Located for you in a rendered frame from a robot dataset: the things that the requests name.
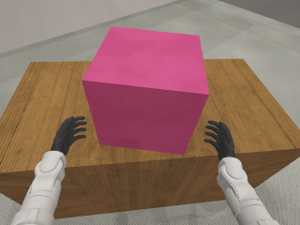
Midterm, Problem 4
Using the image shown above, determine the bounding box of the left robot hand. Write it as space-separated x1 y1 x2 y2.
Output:
51 116 87 156

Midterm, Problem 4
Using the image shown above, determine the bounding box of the carton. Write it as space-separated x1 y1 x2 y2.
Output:
82 26 209 155

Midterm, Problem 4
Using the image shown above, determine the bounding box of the left robot forearm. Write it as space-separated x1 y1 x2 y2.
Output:
10 151 67 225

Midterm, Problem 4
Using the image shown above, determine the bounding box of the pedestal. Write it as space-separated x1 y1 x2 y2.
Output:
0 58 300 219

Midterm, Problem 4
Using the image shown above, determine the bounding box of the right robot forearm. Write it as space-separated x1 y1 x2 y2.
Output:
217 157 279 225

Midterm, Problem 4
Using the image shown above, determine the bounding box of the right robot hand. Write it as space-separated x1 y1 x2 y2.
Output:
204 120 236 161

